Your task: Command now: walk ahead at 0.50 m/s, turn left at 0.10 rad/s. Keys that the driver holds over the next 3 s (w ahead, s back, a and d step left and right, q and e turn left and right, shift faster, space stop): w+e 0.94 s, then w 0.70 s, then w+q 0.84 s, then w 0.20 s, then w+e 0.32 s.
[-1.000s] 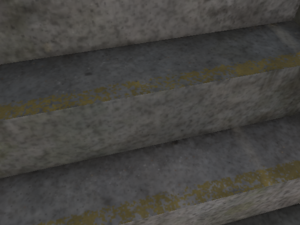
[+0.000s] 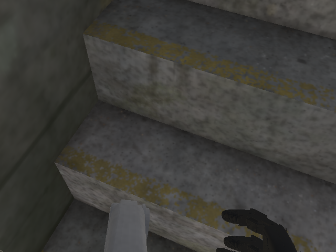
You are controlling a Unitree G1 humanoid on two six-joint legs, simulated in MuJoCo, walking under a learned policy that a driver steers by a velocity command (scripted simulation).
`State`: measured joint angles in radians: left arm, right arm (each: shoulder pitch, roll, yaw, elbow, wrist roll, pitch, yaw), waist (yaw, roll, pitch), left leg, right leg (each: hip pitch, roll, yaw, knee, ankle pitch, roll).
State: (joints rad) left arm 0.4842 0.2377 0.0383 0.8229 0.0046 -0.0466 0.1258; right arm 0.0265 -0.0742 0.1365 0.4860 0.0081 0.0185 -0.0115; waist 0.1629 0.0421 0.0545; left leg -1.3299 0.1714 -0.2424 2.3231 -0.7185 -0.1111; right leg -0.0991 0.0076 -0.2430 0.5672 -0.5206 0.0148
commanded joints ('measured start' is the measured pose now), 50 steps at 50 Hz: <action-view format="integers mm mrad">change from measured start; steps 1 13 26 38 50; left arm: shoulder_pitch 72 -386 19 -93 120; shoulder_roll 95 -50 165 79 -31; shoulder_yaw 5 -4 47 22 -28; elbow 9 -328 -204 -166 14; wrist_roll -12 101 16 34 8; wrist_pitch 17 87 107 -7 28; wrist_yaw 21 -149 -116 -76 -72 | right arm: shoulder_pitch -571 72 -108 -150 -111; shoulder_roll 108 -63 -343 -161 24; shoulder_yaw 60 -177 -202 -118 -60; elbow -411 142 118 39 99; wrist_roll -9 -104 -28 -20 -15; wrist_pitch -85 28 -61 -111 -132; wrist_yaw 40 -152 -26 10 -16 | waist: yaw -31 -126 100 -134 -59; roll -36 25 49 -52 -170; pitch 137 -42 -398 -87 -34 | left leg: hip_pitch -427 768 1017 161 -195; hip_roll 83 171 148 -237 -217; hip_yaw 110 -168 402 67 218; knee -271 -1508 -1562 -419 -30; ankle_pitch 93 128 1181 697 620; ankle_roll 0 222 178 123 132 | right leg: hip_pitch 103 -867 -61 -145 12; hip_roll -396 82 -14 -169 -127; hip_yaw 517 447 178 1226 932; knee -422 1640 433 -296 -212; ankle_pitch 412 456 499 -305 32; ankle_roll -146 -45 -132 -247 -273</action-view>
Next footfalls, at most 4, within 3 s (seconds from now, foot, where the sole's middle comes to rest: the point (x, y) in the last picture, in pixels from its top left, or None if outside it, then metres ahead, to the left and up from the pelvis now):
0.10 left None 0.20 0.25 -0.50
0.64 right None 0.20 -0.08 -0.50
1.26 left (158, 184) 0.43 0.13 -0.26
1.94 right None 0.18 -0.11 -0.50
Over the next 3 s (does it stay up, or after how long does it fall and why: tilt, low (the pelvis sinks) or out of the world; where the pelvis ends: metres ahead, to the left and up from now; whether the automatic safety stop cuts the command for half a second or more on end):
stays up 0.32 -0.02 0.46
